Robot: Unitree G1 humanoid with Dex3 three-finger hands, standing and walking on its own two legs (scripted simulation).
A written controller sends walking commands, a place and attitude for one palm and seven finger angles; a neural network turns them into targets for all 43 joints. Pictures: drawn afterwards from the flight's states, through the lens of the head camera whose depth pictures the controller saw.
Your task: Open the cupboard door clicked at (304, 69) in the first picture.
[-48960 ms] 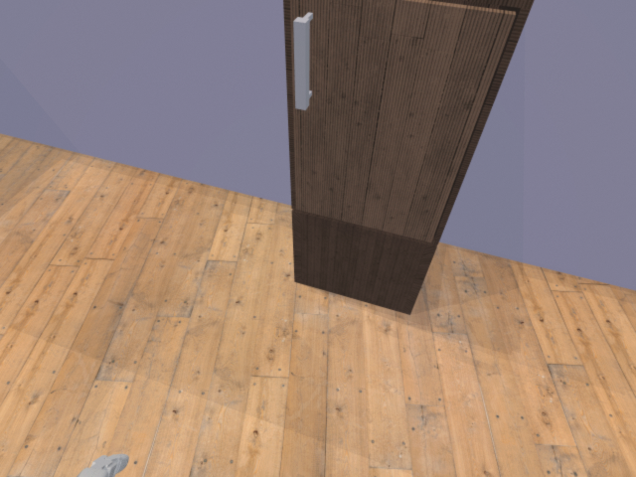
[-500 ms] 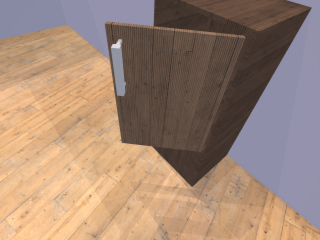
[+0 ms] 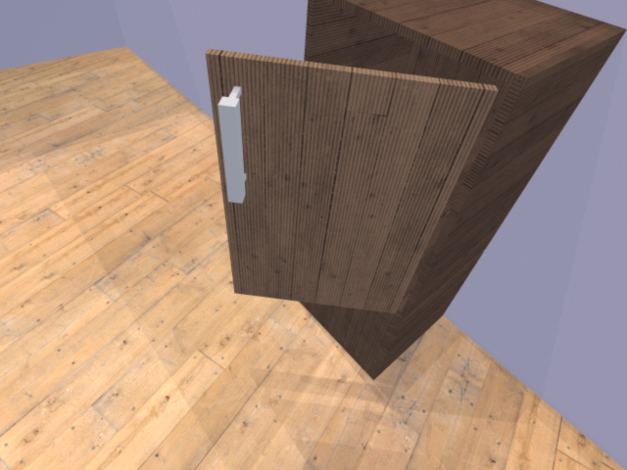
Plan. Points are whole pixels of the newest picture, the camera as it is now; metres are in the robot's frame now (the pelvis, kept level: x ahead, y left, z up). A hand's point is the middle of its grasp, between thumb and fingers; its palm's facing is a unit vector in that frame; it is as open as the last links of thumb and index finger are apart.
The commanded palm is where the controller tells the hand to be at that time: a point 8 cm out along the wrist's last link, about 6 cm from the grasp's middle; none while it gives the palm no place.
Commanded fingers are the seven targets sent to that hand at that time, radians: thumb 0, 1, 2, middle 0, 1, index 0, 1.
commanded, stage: come to a stop and stand still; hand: left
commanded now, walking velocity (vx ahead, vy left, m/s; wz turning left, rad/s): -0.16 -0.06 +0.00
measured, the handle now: (236, 147) +0.55 +0.18 +0.12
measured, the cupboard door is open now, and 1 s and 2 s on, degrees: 44 44 44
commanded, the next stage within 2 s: look again from close up in 1.24 s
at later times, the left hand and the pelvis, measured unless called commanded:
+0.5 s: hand out of the picture +0.02 +0.18 -0.16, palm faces -0.01 -0.96 -0.28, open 7.4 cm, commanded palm none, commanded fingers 0.00 0.90 0.90 -0.20 -0.30 -0.20 -0.30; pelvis -0.02 -0.02 +0.00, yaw -1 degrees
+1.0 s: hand out of the picture +0.04 +0.15 -0.16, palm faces -0.04 -0.97 -0.26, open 7.4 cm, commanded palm none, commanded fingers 0.00 0.90 0.90 -0.20 -0.30 -0.20 -0.30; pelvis -0.01 -0.05 +0.00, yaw -1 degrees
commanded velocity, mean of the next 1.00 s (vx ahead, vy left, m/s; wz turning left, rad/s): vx -0.02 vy -0.01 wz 0.00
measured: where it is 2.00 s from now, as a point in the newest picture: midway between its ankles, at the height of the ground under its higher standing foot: outside the picture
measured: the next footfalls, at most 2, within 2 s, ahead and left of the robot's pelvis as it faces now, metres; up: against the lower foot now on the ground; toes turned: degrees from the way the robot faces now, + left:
none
